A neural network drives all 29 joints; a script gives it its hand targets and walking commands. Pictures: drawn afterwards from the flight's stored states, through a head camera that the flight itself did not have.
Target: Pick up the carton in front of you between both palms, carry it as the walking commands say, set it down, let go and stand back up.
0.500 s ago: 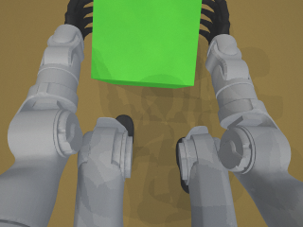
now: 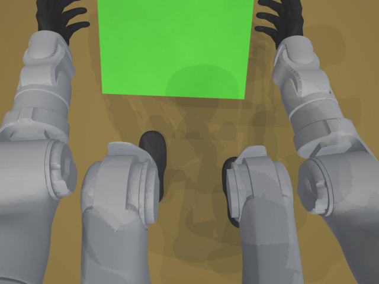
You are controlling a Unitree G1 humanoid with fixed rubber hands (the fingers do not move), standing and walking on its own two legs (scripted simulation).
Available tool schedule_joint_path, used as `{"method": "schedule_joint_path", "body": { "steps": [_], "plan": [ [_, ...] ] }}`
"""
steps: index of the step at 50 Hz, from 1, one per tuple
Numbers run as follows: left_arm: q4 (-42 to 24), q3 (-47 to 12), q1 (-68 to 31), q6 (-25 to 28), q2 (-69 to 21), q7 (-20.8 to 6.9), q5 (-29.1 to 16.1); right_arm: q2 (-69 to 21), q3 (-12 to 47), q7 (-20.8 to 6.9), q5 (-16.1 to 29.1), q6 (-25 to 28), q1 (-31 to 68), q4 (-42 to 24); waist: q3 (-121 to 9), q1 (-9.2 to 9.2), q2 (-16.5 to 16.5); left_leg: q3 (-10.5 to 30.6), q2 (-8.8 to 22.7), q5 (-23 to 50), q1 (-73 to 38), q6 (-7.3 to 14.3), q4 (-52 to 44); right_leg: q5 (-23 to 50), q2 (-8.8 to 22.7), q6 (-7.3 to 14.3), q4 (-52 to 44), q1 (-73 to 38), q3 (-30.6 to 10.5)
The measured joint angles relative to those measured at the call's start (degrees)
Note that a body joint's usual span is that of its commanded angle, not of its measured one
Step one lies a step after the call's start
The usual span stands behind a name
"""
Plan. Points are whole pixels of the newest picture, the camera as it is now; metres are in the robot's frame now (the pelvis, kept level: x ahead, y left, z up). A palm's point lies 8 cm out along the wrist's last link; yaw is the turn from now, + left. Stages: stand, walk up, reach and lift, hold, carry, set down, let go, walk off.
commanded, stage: set down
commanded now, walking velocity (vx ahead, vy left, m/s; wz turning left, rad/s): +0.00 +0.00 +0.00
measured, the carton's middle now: (178, 40) +0.50 +0.08 -0.25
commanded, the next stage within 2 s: let go in 1.06 s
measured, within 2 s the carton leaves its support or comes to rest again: neither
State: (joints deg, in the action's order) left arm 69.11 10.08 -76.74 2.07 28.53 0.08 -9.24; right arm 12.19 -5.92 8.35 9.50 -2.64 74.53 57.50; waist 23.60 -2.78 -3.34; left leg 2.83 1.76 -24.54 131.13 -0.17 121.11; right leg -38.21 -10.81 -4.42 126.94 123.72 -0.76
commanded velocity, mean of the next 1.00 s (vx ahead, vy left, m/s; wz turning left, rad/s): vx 0.00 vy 0.00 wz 0.00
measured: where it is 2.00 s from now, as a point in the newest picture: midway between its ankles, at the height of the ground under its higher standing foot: (195, 192)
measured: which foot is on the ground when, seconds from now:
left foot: down 0.00-1.00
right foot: down 0.00-1.00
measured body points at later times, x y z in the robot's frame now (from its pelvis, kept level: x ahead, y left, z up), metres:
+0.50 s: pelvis +0.02 +0.01 +0.09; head +0.33 +0.06 +0.40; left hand +0.51 +0.30 -0.04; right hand +0.54 -0.09 -0.03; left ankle +0.15 +0.13 -0.34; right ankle +0.10 -0.12 -0.34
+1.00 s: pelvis +0.04 +0.02 +0.22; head +0.33 +0.08 +0.56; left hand +0.51 +0.31 +0.11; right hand +0.54 -0.09 +0.12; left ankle +0.15 +0.13 -0.34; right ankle +0.10 -0.12 -0.34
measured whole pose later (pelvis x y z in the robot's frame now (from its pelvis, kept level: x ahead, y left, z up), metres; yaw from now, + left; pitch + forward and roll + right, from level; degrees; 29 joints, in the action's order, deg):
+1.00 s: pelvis +0.04 +0.02 +0.22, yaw +3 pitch +44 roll -4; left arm 47.5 16.0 -56.2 -7.8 20.5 -5.6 0.2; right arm 5.5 -15.1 7.2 1.3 -8.7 50.8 38.5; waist -4.8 -0.4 -1.4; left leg 3.4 -1.6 -18.9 101.5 0.5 76.3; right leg -30.0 -4.7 -2.6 79.4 93.9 -1.8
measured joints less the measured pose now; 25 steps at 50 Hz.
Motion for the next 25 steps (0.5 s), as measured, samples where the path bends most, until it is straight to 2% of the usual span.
{"method": "schedule_joint_path", "body": {
  "steps": [3, 6, 12, 19, 25],
  "plan": [
    [-2.7, -1.0, 0.1, -0.5, 0.9, -0.9, -2.2, -0.2, 1.3, 0.7, 1.4, -0.5, -1.5, -4.5, -0.4, 0.07, 0.4, 0.0, 0.0, -0.1, 0.4, 0.2, 0.3, -0.1, 0.3, 0.1, 0.2, 0.2, 0.2],
    [-5.7, -0.7, 0.4, -1.9, 0.6, -1.3, -2.7, -1.0, 1.0, 1.9, 0.6, -1.7, -3.0, -8.9, -1.9, 0.32, 1.0, 0.0, -0.6, 0.1, 0.6, 0.3, 0.0, -0.4, 1.0, 0.0, -0.1, 0.0, 0.2],
    [-12.5, 0.2, 3.8, -5.9, -1.7, -1.1, -0.5, -3.2, -2.6, 3.3, -2.9, -5.2, -7.2, -15.6, -7.5, 0.57, 0.6, 0.2, -1.8, 0.1, -2.0, 0.0, -3.7, -0.8, 2.4, 0.7, -3.7, -3.0, 0.5],
    [-12.9, 2.6, 8.2, -8.0, -4.5, -2.0, 4.4, -5.7, -7.8, 1.7, -7.0, -6.1, -10.4, -12.3, -17.1, 0.49, 0.6, 0.9, -2.4, 0.2, -5.7, -0.3, -11.7, 0.2, 3.4, 1.6, -12.6, -6.7, 0.8],
    [-13.0, 4.2, 9.7, -7.7, -5.6, -2.2, 6.4, -5.9, -9.1, 1.1, -8.1, -5.0, -11.9, -11.7, -21.6, 0.90, 1.7, 1.0, -2.6, 0.9, -7.7, 0.0, -17.2, 1.5, 3.9, 1.5, -18.8, -8.7, 0.6]
  ]
}}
